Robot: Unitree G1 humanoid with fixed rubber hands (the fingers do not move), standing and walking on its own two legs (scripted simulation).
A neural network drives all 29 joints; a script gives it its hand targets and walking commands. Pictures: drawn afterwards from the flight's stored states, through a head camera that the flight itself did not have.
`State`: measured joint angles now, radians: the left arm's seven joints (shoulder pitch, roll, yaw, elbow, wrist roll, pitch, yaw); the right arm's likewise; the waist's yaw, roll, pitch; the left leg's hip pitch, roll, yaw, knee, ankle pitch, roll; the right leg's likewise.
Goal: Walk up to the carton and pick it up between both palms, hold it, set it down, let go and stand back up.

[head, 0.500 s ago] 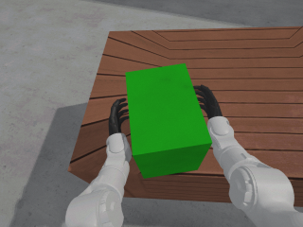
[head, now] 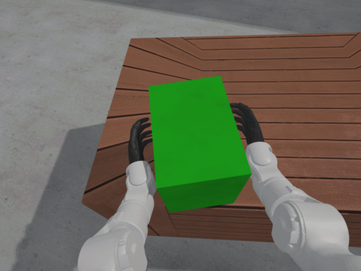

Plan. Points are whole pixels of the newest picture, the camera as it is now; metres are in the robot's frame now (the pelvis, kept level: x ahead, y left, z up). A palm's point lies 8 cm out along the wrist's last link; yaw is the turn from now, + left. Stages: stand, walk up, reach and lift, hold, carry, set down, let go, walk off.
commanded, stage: reach and lift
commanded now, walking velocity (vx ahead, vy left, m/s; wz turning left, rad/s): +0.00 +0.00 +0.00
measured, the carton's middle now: (193, 148) +0.43 +0.02 -0.04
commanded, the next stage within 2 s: none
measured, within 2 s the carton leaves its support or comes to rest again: leaves its support in 0.16 s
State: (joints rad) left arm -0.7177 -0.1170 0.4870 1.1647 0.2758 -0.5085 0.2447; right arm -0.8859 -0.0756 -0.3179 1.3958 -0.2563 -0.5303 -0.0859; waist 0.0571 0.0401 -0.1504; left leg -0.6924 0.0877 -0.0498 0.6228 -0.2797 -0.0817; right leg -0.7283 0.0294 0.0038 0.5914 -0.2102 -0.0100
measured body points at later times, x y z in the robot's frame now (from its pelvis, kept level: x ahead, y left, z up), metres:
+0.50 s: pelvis -0.01 +0.00 +0.00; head +0.07 -0.02 +0.44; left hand +0.38 +0.15 +0.02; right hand +0.43 -0.12 +0.03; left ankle -0.01 +0.17 -0.72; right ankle +0.03 -0.11 -0.72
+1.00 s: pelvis -0.03 -0.01 +0.00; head -0.02 -0.03 +0.45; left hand +0.36 +0.16 +0.08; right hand +0.40 -0.11 +0.09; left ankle -0.01 +0.17 -0.72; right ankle +0.03 -0.11 -0.72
